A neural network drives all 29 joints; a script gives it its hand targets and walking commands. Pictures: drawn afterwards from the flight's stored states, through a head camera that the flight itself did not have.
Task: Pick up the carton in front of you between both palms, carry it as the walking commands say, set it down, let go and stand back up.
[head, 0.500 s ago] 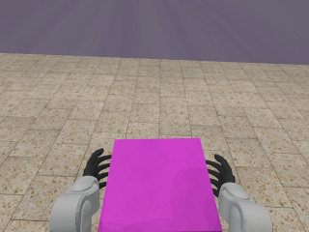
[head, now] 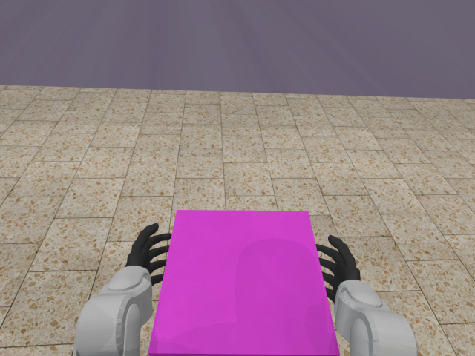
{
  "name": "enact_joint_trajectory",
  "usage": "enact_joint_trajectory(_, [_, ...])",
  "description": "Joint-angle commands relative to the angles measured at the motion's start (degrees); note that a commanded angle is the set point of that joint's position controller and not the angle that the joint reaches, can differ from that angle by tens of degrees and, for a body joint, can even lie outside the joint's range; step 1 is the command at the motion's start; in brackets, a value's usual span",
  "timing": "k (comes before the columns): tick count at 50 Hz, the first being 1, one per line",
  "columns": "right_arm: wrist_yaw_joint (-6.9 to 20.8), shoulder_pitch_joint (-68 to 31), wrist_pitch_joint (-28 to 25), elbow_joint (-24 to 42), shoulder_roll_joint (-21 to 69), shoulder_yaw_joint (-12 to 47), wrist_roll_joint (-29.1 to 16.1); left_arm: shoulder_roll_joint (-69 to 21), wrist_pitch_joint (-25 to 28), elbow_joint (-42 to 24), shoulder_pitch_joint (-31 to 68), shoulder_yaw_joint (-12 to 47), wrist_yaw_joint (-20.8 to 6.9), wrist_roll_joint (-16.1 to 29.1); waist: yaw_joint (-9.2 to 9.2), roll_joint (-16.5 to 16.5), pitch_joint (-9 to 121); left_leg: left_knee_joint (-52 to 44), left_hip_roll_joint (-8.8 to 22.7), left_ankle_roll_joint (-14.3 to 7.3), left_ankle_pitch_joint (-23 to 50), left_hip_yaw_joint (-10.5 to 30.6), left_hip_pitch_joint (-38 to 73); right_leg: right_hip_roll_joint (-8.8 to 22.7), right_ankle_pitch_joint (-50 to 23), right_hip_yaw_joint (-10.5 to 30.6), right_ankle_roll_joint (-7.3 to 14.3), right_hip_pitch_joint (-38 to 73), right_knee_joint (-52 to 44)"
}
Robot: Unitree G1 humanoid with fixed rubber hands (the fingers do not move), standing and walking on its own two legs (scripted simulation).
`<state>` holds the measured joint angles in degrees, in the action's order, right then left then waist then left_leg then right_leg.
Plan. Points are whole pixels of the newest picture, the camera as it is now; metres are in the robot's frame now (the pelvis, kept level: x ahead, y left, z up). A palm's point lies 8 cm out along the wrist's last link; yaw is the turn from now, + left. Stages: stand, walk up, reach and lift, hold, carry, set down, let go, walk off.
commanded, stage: carry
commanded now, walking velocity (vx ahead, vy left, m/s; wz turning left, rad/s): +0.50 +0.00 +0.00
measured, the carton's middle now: (241, 305) +0.23 -0.01 +0.00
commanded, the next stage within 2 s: none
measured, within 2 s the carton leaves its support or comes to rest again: neither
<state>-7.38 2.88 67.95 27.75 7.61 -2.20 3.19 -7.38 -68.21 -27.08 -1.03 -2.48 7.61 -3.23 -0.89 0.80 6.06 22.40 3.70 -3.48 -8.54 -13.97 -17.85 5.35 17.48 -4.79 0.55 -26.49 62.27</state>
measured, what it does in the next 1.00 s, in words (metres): walks ahead: right foot, then left foot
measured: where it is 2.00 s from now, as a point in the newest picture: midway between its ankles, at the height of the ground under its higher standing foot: (225, 279)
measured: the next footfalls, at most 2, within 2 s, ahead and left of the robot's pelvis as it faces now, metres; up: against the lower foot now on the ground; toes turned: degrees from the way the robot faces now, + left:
right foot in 0.28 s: +0.34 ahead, -0.13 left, +0.00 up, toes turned -10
left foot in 0.72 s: +0.62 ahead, +0.10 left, +0.00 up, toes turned +10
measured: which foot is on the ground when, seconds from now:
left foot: down 0.00-0.30, up 0.32-0.70, down 0.72-1.00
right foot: up 0.00-0.26, down 0.28-0.74, up 0.76-1.00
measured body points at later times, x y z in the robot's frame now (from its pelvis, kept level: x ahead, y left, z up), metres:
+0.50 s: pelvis +0.31 -0.04 +0.00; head +0.32 -0.04 +0.45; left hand +0.55 +0.14 +0.08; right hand +0.57 -0.17 +0.08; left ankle +0.29 +0.09 -0.68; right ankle +0.30 -0.12 -0.74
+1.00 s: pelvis +0.59 +0.03 +0.01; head +0.61 +0.05 +0.46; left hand +0.85 +0.18 +0.08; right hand +0.84 -0.12 +0.09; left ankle +0.59 +0.10 -0.74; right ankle +0.65 -0.11 -0.71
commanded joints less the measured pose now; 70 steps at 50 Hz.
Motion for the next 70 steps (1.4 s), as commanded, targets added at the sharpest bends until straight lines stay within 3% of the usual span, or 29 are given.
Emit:
enact_joint_trajectory(1, [8.7, -22.9, -2.0, 7.3, 48.1, 36.8, -17.5, -50.7, 1.9, -5.6, 20.6, 37.8, -7.7, 16.0, 0.4, -9.0, 9.7, -15.0, 12.9, -2.0, -6.9, 13.9, 12.2, 1.1, -5.6, -0.4, -0.8, -5.3, -7.0])
enact_joint_trajectory(6, [7.4, -20.2, -2.0, 9.1, 42.2, 36.9, -15.6, -45.7, 2.2, -8.5, 18.9, 37.4, -6.6, 15.4, 0.27, -6.8, 6.5, -15.9, 11.9, -4.0, -3.8, 9.1, 14.0, -0.1, -10.5, -3.7, -2.2, -5.3, -26.8])
enact_joint_trajectory(11, [5.3, -21.0, -0.4, 9.6, 37.4, 35.0, -15.5, -39.2, 0.4, -9.5, 19.5, 35.1, -5.2, 15.4, -0.16, -10.5, 2.6, -11.8, 11.6, -1.7, 1.4, 6.4, 15.7, 0.1, -12.9, -5.3, -0.9, -2.3, -34.9])
enact_joint_trajectory(14, [4.3, -20.9, 1.1, 7.4, 35.6, 33.6, -14.6, -37.2, -0.7, -7.6, 17.9, 33.0, -4.7, 14.9, 0.99, -2.3, 8.3, 8.3, 6.4, 1.1, 6.3, 0.4, 6.7, -2.9, -6.5, -8.7, -0.3, 21.3, -38.1])
enact_joint_trajectory(15, [4.4, -22.2, 1.5, 8.4, 35.3, 34.1, -15.2, -35.8, -1.2, -6.1, 16.5, 31.9, -4.4, 14.8, 2.31, 8.1, 9.8, 23.2, 4.6, 3.3, 1.3, 0.5, -0.4, 7.2, 1.2, 6.9, 1.5, 26.0, -43.5])
enact_joint_trajectory(16, [4.1, -22.6, 1.9, 10.3, 34.2, 34.1, -14.5, -36.5, -1.2, -5.1, 18.0, 31.5, -4.6, 15.3, 2.83, 20.4, 12.5, 36.3, -4.0, 6.4, -16.3, 2.2, -15.7, 18.3, 4.9, 31.3, 8.5, 36.9, -51.9])
enact_joint_trajectory(18, [4.8, -23.1, 1.7, 8.8, 38.9, 35.2, -15.5, -42.1, -0.9, -6.6, 21.0, 34.5, -5.8, 17.9, 2.44, 10.6, 13.0, 49.0, 0.8, 2.9, -18.6, 12.4, -23.7, 19.4, -8.4, 29.2, 11.3, 37.0, -49.9])
enact_joint_trajectory(20, [6.0, -23.6, 0.9, 6.8, 45.2, 36.4, -16.0, -46.1, -0.1, -6.8, 22.2, 36.3, -7.0, 18.1, 1.5, 1.5, 11.0, 44.0, 4.5, 2.4, -10.7, 13.7, -20.9, 15.7, -6.0, 17.9, 8.1, 28.9, -51.6])
enact_joint_trajectory(24, [6.1, -23.3, -1.7, 8.0, 48.7, 37.6, -14.5, -49.6, 1.6, -8.1, 23.1, 37.6, -8.7, 20.2, 1.71, 6.7, 9.3, 30.6, 2.9, 4.0, -3.5, 9.9, -19.1, 12.2, -16.5, 5.1, 6.4, 28.3, -53.2])
enact_joint_trajectory(27, [5.9, -21.4, -1.9, 9.5, 45.6, 37.1, -14.5, -46.4, 1.6, -9.2, 20.0, 39.0, -8.3, 19.3, 2.01, 4.4, 7.9, 18.8, 2.2, 4.1, -2.3, 6.5, -18.8, 10.9, -20.9, 2.4, 7.1, 30.9, -52.7])
enact_joint_trajectory(33, [5.4, -20.5, -0.4, 11.7, 40.4, 36.6, -15.3, -41.3, 0.5, -10.1, 18.3, 36.5, -6.3, 16.9, 2.13, 10.7, 4.5, 5.9, 1.3, 2.4, 6.0, 2.3, -7.7, 8.7, -25.4, -4.6, 3.8, 29.3, -48.1])
enact_joint_trajectory(35, [5.5, -19.3, 0.2, 10.2, 39.4, 36.2, -15.2, -41.4, 0.0, -9.8, 18.6, 36.4, -5.9, 16.7, 0.94, 2.9, 8.2, 4.7, -4.5, 2.3, 3.3, -4.7, 10.0, 5.4, -36.8, -8.9, 2.2, 22.5, -33.8])
enact_joint_trajectory(36, [5.6, -18.5, 0.5, 7.7, 40.0, 34.3, -14.7, -39.3, -0.3, -9.6, 17.9, 36.2, -5.8, 15.8, -0.16, 0.2, 8.9, 0.4, 0.1, 2.3, 6.0, 1.9, 17.2, 3.6, -31.2, -9.9, 0.0, 16.4, -21.9])
enact_joint_trajectory(37, [5.7, -17.8, -0.3, 8.4, 37.8, 33.3, -14.2, -40.7, -0.7, -12.1, 20.3, 38.2, -5.7, 16.7, -0.16, -15.2, 15.0, -4.8, 18.6, -2.7, 12.7, 29.4, 28.0, -3.7, -7.0, -9.2, -4.3, 3.5, -4.4])
enact_joint_trajectory(38, [5.7, -18.2, -0.2, 9.3, 38.3, 34.2, -14.6, -41.1, -0.7, -10.3, 18.4, 38.3, -6.0, 16.7, 0.32, -17.6, 14.5, -7.0, 22.0, -7.8, 23.3, 34.3, 30.2, -6.0, 11.0, -2.0, -3.7, -5.2, 5.6])
enact_joint_trajectory(40, [6.7, -19.1, -0.6, 9.6, 43.4, 35.2, -15.9, -45.8, 0.1, -9.8, 19.7, 38.3, -6.6, 18.2, 0.18, -8.8, 16.6, -3.4, 20.4, -9.4, 42.0, 24.7, 29.0, -1.7, 10.2, 2.1, -1.4, -8.2, 12.0])
enact_joint_trajectory(41, [7.5, -19.6, -1.0, 9.6, 45.5, 35.4, -16.1, -48.1, 0.6, -8.3, 19.0, 39.0, -7.0, 17.2, 0.37, -4.0, 15.4, -4.1, 18.2, -6.1, 42.8, 18.3, 24.4, 2.0, 5.7, 3.5, -0.9, -5.9, 5.7])
enact_joint_trajectory(43, [8.3, -22.8, -2.3, 10.1, 48.1, 36.3, -16.9, -51.6, 2.0, -7.5, 20.4, 38.9, -7.3, 17.2, 0.82, -6.0, 15.0, -5.8, 14.0, -2.8, 37.8, 11.8, 22.2, 0.6, 4.0, 1.9, -1.7, -2.0, -9.9])
enact_joint_trajectory(46, [8.8, -20.2, -2.7, 10.1, 48.3, 37.1, -16.5, -50.4, 3.0, -8.7, 17.7, 39.6, -7.1, 15.8, 0.93, -8.8, 14.2, -7.2, 12.4, -3.3, 39.1, 6.5, 18.8, -2.2, -0.1, -1.8, -2.9, 3.3, -22.0])
enact_joint_trajectory(49, [8.4, -18.6, -2.5, 10.5, 44.3, 36.2, -16.5, -46.9, 2.5, -10.4, 16.5, 38.9, -5.9, 14.2, 0.69, -11.8, 14.5, -5.4, 13.0, -2.7, 37.1, 4.9, 17.6, -2.0, -4.8, -2.7, -2.1, 5.6, -27.6])
enact_joint_trajectory(50, [8.1, -18.8, -2.3, 10.8, 43.6, 36.6, -16.5, -46.1, 2.1, -9.4, 16.4, 38.8, -5.8, 14.8, 0.47, -7.9, 13.7, -4.9, 12.8, -3.1, 32.5, 6.0, 17.1, -2.5, -7.5, -3.3, -1.7, 6.1, -30.1])
enact_joint_trajectory(54, [6.9, -21.2, -0.7, 11.2, 39.3, 34.6, -15.7, -43.4, 0.2, -9.7, 18.4, 38.0, -5.8, 16.0, 0.54, -8.2, 10.9, 0.8, 8.3, 2.1, 20.9, 2.6, 12.0, -0.6, -25.5, -4.9, -2.2, 16.4, -42.4])
enact_joint_trajectory(57, [5.6, -21.5, 1.8, 8.4, 35.7, 33.4, -14.4, -38.0, -1.4, -7.0, 19.5, 34.6, -5.4, 15.3, 0.57, 3.9, 10.5, 5.3, 4.4, 4.8, 2.8, 5.9, 4.2, 9.5, -52.1, 4.1, 2.6, 24.8, -35.8])
enact_joint_trajectory(58, [5.3, -23.4, 2.1, 8.5, 37.2, 34.4, -15.2, -39.1, -1.5, -5.7, 18.9, 33.4, -5.3, 15.8, 0.77, 7.3, 9.3, 5.3, 5.1, 5.1, 0.4, 6.8, 4.6, 9.5, -51.7, 3.5, 3.4, 23.4, -36.8])
enact_joint_trajectory(62, [6.1, -23.5, 2.2, 5.7, 42.0, 35.0, -16.2, -43.6, -1.4, -5.0, 20.0, 34.4, -6.0, 16.1, 0.83, 1.1, 14.4, 4.5, 5.0, 5.4, 6.2, 7.6, 9.3, 6.9, -49.0, 1.8, 3.6, 22.6, -34.3])
enact_joint_trajectory(63, [6.3, -24.1, 1.8, 6.6, 42.5, 35.2, -15.5, -45.6, -1.2, -4.0, 21.3, 34.5, -6.2, 16.6, 1.1, 3.3, 14.6, 4.7, 5.1, 5.5, 8.4, 7.2, 9.5, 6.0, -48.1, 0.8, 3.0, 22.2, -33.6])
enact_joint_trajectory(65, [6.2, -24.0, 1.4, 5.7, 41.7, 33.9, -14.5, -45.6, -1.2, -2.8, 22.7, 35.6, -6.4, 16.6, 0.94, -2.4, 12.5, 5.5, 5.8, 5.1, 15.9, 6.8, 9.0, 6.1, -47.4, 0.1, 2.6, 19.9, -32.4])
enact_joint_trajectory(67, [6.7, -24.1, 1.4, 5.7, 44.2, 35.7, -16.2, -46.2, -0.8, -4.2, 21.5, 35.0, -6.6, 16.4, 1.18, 0.9, 15.1, 5.1, 5.9, 5.2, 20.4, 7.3, 11.8, 5.0, -46.8, -0.4, 2.7, 19.7, -31.2])
enact_joint_trajectory(70, [7.4, -25.3, 0.1, 5.5, 44.5, 35.5, -15.8, -47.2, 0.3, -5.6, 22.8, 37.4, -7.7, 17.2, 1.34, -1.3, 15.3, 5.6, 6.1, 5.2, 25.1, 6.4, 13.3, 3.6, -43.3, -2.3, 1.7, 20.0, -30.3])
